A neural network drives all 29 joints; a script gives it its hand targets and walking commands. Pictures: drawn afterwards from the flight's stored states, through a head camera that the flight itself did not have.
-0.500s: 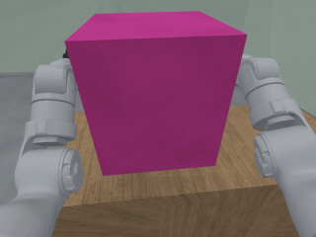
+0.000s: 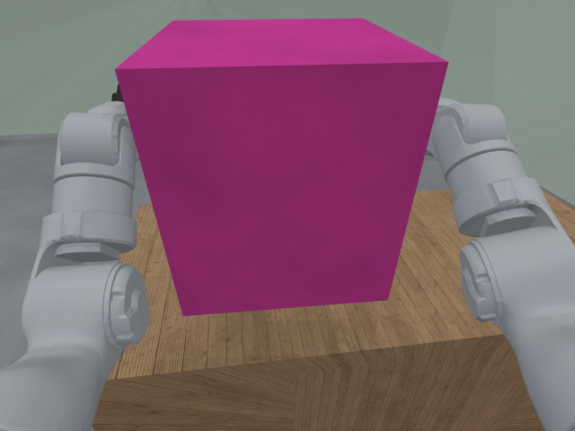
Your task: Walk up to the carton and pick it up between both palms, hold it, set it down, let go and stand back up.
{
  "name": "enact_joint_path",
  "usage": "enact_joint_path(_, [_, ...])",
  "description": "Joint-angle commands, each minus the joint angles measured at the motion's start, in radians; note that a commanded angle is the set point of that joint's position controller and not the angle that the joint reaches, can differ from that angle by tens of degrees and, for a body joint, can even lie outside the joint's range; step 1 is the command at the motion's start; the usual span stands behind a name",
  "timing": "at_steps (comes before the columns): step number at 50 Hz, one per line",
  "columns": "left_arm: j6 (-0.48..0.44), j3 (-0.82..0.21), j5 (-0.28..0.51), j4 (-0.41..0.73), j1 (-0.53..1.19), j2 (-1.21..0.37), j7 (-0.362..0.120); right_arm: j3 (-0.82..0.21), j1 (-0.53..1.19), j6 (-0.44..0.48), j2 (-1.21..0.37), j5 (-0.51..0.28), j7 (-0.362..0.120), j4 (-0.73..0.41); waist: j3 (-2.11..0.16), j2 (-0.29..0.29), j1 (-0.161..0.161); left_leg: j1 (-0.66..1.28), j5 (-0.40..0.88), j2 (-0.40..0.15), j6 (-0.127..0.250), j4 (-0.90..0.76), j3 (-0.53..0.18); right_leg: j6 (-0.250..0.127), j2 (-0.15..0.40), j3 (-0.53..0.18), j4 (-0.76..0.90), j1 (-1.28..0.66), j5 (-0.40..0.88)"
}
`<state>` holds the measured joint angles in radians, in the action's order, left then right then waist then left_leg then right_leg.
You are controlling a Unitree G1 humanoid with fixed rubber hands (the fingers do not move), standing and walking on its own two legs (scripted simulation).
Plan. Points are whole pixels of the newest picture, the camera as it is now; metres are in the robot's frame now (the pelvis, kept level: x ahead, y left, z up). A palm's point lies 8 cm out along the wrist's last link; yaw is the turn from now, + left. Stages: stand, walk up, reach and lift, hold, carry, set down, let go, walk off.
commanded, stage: hold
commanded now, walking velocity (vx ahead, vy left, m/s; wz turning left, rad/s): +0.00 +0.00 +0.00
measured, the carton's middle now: (278, 157) +0.37 -0.01 +0.28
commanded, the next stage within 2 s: none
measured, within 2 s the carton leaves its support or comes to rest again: neither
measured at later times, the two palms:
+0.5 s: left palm (130, 125) +0.37 +0.17 +0.33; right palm (418, 118) +0.36 -0.18 +0.34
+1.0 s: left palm (130, 125) +0.37 +0.17 +0.33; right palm (417, 118) +0.37 -0.18 +0.34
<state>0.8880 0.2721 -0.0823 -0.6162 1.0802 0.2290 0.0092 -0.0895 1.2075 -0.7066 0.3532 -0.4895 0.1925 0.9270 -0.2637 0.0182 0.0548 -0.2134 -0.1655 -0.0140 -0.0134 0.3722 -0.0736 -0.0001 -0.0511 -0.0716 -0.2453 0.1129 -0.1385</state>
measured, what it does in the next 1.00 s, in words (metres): stands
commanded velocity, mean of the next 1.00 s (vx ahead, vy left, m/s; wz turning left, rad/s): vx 0.00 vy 0.00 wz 0.00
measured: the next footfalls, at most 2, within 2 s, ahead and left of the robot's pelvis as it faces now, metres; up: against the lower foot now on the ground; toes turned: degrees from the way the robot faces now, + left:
none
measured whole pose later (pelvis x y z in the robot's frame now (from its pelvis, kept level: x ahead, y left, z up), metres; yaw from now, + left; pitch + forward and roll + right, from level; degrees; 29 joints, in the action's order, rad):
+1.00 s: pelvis +0.00 +0.00 +0.00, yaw +0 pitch +0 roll -2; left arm 0.89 0.27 -0.08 -0.61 1.08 0.23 0.00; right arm -0.09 1.21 -0.71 0.35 -0.49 0.19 0.93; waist -0.26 0.01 0.06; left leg -0.22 -0.16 -0.02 -0.02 0.37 -0.07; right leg 0.00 -0.05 -0.07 -0.25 0.12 -0.14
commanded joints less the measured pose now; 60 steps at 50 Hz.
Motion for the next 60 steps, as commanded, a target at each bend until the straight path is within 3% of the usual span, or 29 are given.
enact_joint_path(1, [-0.09, -0.241, 0.186, 0.227, 0.785, -0.571, -0.171, -0.076, 0.836, 0.026, -0.625, -0.183, -0.132, -0.366, -0.309, 0.015, 0.01, 0.165, 0.225, 0.031, -0.022, -0.01, 0.023, 0.013, -0.026, 0.013, 0.016, -0.053, 0.205])
enact_joint_path(14, [-0.082, -0.262, 0.195, 0.277, 0.789, -0.581, -0.164, -0.089, 0.83, 0.022, -0.63, -0.197, -0.135, -0.395, -0.323, 0.03, 0.011, 0.172, 0.241, 0.033, -0.025, -0.003, 0.021, 0.014, -0.027, 0.013, 0.011, -0.056, 0.218])
enact_joint_path(37, [-0.092, -0.229, 0.178, 0.196, 0.801, -0.562, -0.173, -0.063, 0.844, 0.021, -0.625, -0.174, -0.135, -0.333, -0.291, 0.011, 0.007, 0.148, 0.191, 0.031, -0.013, -0.02, 0.026, 0.015, -0.019, 0.006, 0.022, -0.041, 0.174])
enact_joint_path(60, [-0.088, -0.251, 0.191, 0.244, 0.796, -0.575, -0.167, -0.077, 0.833, 0.022, -0.623, -0.189, -0.133, -0.368, -0.313, 0.028, 0.013, 0.165, 0.223, 0.031, -0.02, -0.007, 0.021, 0.013, -0.023, 0.009, 0.015, -0.044, 0.203])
